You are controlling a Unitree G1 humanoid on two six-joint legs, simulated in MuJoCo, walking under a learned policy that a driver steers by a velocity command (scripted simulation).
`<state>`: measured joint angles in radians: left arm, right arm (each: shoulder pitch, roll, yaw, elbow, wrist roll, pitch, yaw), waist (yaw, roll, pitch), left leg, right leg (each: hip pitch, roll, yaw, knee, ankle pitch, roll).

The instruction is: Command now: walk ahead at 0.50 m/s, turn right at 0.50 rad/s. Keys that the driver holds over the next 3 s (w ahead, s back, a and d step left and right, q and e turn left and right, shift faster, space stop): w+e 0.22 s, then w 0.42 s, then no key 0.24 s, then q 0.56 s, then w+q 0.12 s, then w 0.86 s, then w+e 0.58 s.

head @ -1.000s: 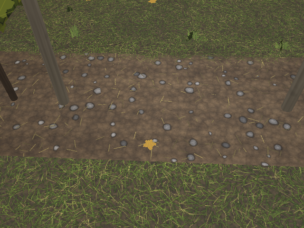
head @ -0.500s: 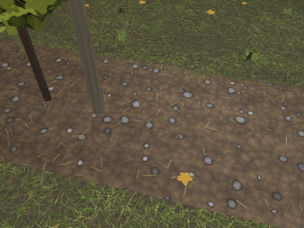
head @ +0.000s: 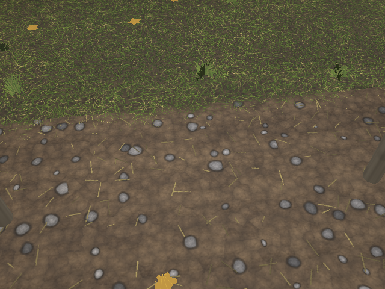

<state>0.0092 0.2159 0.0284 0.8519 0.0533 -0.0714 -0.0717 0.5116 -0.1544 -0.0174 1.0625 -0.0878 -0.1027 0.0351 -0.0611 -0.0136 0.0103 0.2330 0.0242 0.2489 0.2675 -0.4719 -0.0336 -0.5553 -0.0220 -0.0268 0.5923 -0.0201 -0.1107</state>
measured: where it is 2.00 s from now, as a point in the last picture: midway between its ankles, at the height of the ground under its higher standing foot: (180, 256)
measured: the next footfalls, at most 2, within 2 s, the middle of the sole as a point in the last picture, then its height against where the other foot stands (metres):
left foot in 0.64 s outside the picture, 0.19 m lower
right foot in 1.04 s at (222, 257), level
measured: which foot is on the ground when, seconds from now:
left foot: down 0.00-0.06, up 0.08-0.62, down 0.64-1.00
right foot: down 0.00-0.64, up 0.66-1.00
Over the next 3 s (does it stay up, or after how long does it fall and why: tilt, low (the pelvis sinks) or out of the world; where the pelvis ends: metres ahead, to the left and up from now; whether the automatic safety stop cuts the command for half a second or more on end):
stays up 1.28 0.09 -0.18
